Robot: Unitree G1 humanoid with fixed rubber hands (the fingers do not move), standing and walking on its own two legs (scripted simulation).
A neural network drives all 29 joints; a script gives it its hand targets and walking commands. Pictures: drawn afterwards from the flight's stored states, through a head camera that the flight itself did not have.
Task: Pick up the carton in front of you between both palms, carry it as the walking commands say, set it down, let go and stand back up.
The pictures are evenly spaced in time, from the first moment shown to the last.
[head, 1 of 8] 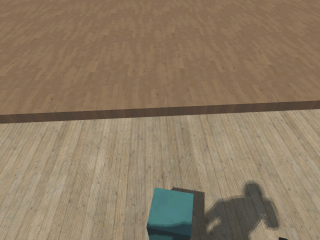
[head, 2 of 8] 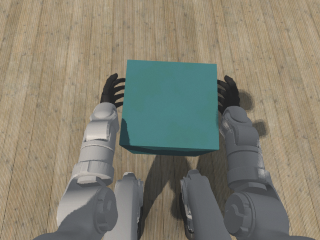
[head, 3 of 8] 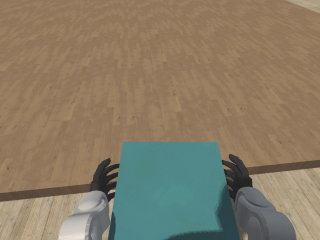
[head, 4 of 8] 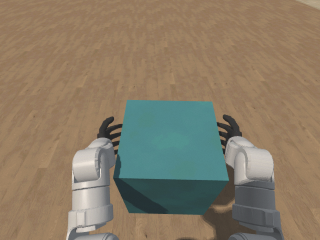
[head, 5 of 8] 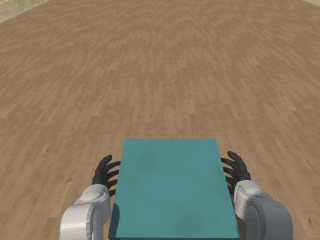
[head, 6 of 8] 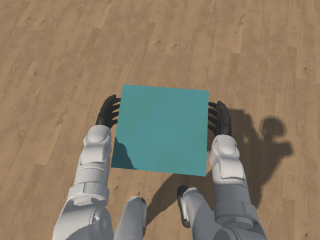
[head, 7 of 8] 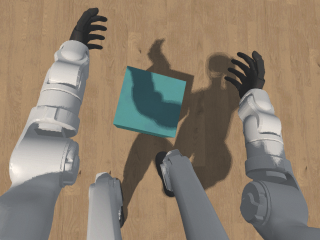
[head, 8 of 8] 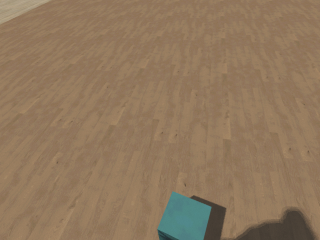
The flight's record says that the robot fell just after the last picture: no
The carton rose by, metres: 0.88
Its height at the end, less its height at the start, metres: +0.11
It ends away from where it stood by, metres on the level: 2.81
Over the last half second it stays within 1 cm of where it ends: yes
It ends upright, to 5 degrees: yes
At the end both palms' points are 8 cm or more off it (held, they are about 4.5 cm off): yes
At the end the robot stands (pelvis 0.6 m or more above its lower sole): yes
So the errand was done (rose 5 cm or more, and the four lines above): yes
